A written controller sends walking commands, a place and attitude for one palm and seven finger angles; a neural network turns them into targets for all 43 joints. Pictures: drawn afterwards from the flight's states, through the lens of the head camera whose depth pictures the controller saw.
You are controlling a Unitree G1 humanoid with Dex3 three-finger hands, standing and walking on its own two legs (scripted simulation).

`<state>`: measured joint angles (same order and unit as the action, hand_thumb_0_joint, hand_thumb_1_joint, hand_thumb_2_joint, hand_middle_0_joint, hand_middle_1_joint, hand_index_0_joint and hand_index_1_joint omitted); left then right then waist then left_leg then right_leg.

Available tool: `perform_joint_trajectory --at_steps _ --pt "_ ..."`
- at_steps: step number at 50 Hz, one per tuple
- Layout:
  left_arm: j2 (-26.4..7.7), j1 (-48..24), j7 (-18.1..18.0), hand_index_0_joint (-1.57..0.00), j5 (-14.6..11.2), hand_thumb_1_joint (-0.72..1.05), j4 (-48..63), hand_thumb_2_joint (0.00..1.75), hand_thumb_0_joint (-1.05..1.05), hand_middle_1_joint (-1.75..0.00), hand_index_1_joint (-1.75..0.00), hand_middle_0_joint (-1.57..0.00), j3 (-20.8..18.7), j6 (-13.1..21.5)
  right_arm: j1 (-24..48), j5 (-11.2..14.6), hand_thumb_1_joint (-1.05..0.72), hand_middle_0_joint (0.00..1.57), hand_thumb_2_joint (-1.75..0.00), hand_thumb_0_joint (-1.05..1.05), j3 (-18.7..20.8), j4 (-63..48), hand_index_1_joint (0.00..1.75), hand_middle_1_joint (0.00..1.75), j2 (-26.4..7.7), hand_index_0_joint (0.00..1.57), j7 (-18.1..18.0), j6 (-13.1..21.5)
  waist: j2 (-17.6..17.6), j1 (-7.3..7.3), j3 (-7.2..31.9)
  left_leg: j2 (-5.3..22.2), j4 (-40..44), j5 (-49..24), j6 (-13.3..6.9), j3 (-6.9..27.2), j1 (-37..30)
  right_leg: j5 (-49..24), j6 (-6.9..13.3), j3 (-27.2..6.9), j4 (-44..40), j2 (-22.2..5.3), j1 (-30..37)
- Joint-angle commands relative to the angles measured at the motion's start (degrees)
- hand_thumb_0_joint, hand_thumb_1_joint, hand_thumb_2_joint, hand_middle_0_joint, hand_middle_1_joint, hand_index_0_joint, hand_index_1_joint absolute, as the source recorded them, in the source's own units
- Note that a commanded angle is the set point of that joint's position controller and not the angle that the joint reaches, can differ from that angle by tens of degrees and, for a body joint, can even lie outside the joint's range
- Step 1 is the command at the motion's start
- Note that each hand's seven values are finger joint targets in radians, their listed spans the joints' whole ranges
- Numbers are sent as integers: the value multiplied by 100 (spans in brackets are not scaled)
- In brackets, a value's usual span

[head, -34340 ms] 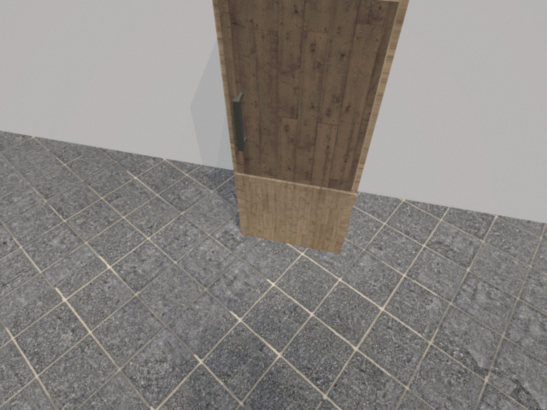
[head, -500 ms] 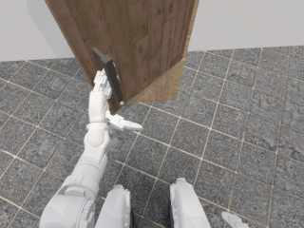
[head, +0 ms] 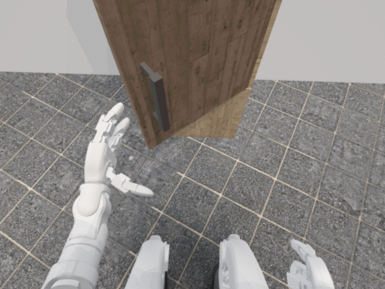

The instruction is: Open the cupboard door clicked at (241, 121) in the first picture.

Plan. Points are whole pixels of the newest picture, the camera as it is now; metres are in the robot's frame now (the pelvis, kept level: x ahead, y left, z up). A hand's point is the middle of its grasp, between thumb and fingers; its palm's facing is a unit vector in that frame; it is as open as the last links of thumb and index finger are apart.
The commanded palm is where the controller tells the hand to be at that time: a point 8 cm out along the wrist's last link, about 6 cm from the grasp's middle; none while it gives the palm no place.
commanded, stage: draw the hand back to the body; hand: left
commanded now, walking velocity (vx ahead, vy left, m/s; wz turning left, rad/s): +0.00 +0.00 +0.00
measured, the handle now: (156, 100) +0.50 +0.09 +0.04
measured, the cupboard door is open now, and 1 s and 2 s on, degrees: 39 39 39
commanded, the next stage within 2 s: step back with the hand held close in 1.62 s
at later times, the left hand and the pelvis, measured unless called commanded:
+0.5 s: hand (85, 161) +0.31 +0.17 +0.12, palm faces -0.03 -1.00 -0.04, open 16.3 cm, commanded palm +0.28 +0.23 +0.13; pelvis +0.01 +0.02 +0.07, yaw +0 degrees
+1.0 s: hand out of the picture +0.29 +0.25 +0.23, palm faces +0.32 -0.87 -0.37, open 12.0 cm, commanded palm +0.25 +0.29 +0.26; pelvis +0.06 +0.01 +0.13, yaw -1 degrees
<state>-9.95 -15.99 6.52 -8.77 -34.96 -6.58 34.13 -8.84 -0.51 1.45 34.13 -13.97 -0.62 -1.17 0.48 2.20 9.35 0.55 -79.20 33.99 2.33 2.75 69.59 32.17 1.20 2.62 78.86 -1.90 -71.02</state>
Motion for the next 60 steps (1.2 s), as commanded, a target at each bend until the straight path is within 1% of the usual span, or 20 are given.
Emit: perform_joint_trajectory --at_steps 1,2,4,6,7,8,10,13,18,24,27,28,29,30,32,38,40,43,49,60 --pt "-288 -1663 155 -15 -72 -50 1380 30 0 -30 -30 -15 177 267 -445 7 -90 20 -90 0 252 -499 30 30 -680 20 -82 285 4 275 2583 -247 808 -1384 -292 -203 -1129 -1825 -47 -271 -1072 214 1916" --pt "-284 -1512 142 -15 -76 -50 1292 30 0 -30 -30 -15 145 195 -435 13 -90 20 -90 0 243 -516 30 30 -677 20 -72 290 -2 213 2524 -253 834 -1332 -287 -198 -1076 -1734 -36 -269 -1088 219 1919" --pt "-768 -1411 56 -15 -57 -50 1935 30 0 -30 -30 -15 -238 95 -402 37 -90 20 -90 0 248 -669 30 30 -712 20 -79 274 258 -26 2990 -241 1053 -1497 -265 -189 -1476 -1758 -9 -258 -1126 214 2156" --pt "-874 -930 -73 -15 -74 -50 2430 30 0 -30 -30 -15 -363 -86 -378 69 -90 20 -90 0 220 -839 30 30 -653 20 -67 233 291 -210 3139 -240 1385 -1627 -239 -197 -1857 -1818 -9 -223 -1315 230 2559" --pt "-792 -755 -122 -15 -91 -50 2634 30 0 -30 -30 -15 -304 -211 -363 89 -90 20 -90 0 198 -916 30 30 -605 20 -61 218 253 -210 3082 -248 1504 -1676 -253 -222 -1958 -1884 -24 -202 -1430 243 2739" --pt "-958 -443 -176 -15 -119 -50 2652 30 0 -30 -30 -15 -477 -346 -384 102 -90 20 -90 0 179 -966 30 30 -613 20 -74 199 81 -247 3025 -234 1619 -1679 -263 -184 -1930 -1846 -23 -186 -1517 273 2910" --pt "-851 -113 -252 -15 -120 -50 3079 30 0 -30 -30 -15 -386 -531 -368 136 -90 20 -90 0 151 -1042 30 30 -546 20 -93 165 -4 -240 2865 -219 1835 -1711 -265 -212 -2096 -1915 -51 -143 -1707 279 3137" --pt "-669 213 -233 -15 -185 -50 3027 30 0 -30 -30 -15 -221 -779 -376 182 -90 20 -90 0 106 -1067 30 30 -556 20 -159 186 -373 -30 2102 -190 2123 -1268 -302 -208 -2025 -1456 -97 -116 -2164 302 3229" --pt "-563 232 9 -15 -229 -50 3048 30 0 -30 -30 -15 37 -856 -331 225 -90 20 -90 0 53 -1059 30 30 -656 20 -260 313 -204 131 1065 -184 2571 -640 -303 -134 -2316 -684 -66 -17 -2663 297 2947" --pt "-924 1103 292 -15 -404 -43 3855 33 0 -30 -30 -15 -269 -930 -280 236 -90 20 -90 0 14 -1258 30 30 -598 20 -300 480 432 -171 1262 -202 3072 -1402 -269 -151 -3188 -1393 0 74 -2922 313 3694" --pt "-1072 1457 300 -16 -494 -32 4229 37 0 -30 -30 -16 -472 -1046 -281 250 -90 20 -90 0 -10 -1325 30 30 -573 20 -316 543 335 -184 1054 -179 3273 -1632 -259 -144 -3400 -1645 -14 136 -3072 351 3925" --pt "-1867 1708 -287 -16 316 -29 4137 39 0 -30 -30 -16 -518 -1502 -243 275 -90 20 -90 0 35 -1397 30 30 -558 20 -475 375 204 -296 1318 -174 3579 -1591 -288 -202 -3715 -1519 59 -145 -3367 211 4245" --pt "-1436 1602 -589 -16 384 -26 4599 40 0 -30 -30 -16 -271 -1753 -125 281 -90 20 -90 0 -33 -1587 30 30 -425 20 -550 343 370 -189 913 -174 3760 -1507 -289 -216 -3778 -1453 21 -120 -3549 196 4190" --pt "-1371 1860 -770 -16 415 -22 4619 42 0 -30 -30 -16 -282 -1933 -216 272 -90 20 -90 0 -32 -1561 30 30 -438 20 -593 356 223 -152 757 -156 3816 -1471 -279 -181 -3806 -1425 8 -76 -3615 186 4236" --pt "-1441 2181 -1033 -16 567 -15 4935 45 0 -30 -30 -16 -303 -2198 -225 268 -90 20 -90 0 -75 -1536 30 30 -425 20 -642 339 593 -205 669 -143 3930 -1734 -293 -242 -4106 -1653 20 -45 -3776 179 4474" --pt "-1487 2354 -1387 -17 663 6 5293 54 0 -30 -30 -17 -371 -2644 -159 222 -90 20 -90 0 -147 -1411 30 30 -463 20 -738 485 181 -164 278 -81 4371 -2271 -311 -252 -4779 -2193 -21 12 -4322 211 5079" --pt "-1510 2450 -1453 -17 691 13 5315 57 0 -30 -30 -17 -488 -2714 -146 211 -90 20 -90 0 -162 -1323 30 30 -437 20 -739 551 246 -208 182 -70 4532 -2537 -298 -268 -5020 -2425 -25 34 -4428 202 5268" --pt "-1637 2656 -1474 -18 663 23 5300 62 0 -30 -30 -18 -743 -2811 -30 186 -90 20 -90 0 -177 -1209 30 30 -452 20 -726 634 13 -298 37 -76 4746 -2732 -306 -315 -5199 -2689 -48 35 -4681 195 5640" --pt "-1892 2721 -1493 -18 668 44 5865 70 0 -30 -30 -18 -1228 -2779 166 134 -90 20 -90 0 -218 -1011 30 30 -380 20 -667 835 241 -419 47 -77 5110 -3357 -306 -399 -5745 -3307 -73 25 -5008 163 6224" --pt "-2168 3029 -1503 -20 608 83 6439 87 0 -30 -30 -20 -1957 -2623 270 105 -90 20 -90 0 -126 -712 30 30 -340 20 -535 1103 434 -485 -236 -25 5524 -3898 -280 -486 -6182 -3627 -130 41 -5438 203 6602"
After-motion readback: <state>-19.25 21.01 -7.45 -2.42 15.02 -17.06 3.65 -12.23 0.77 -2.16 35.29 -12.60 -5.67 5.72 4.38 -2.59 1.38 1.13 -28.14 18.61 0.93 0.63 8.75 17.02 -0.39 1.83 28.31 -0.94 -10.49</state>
